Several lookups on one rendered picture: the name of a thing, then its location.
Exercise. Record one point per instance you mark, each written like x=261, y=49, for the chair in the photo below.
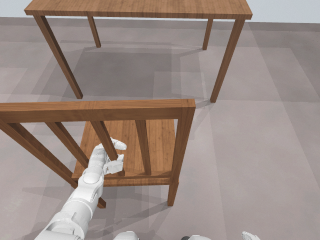
x=153, y=155

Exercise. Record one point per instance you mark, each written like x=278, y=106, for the robot left forearm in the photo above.
x=78, y=210

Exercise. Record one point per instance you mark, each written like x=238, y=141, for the left robot upper arm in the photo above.
x=52, y=235

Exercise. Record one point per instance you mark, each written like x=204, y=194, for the robot left hand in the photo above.
x=99, y=158

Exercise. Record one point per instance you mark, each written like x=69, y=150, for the table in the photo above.
x=237, y=10

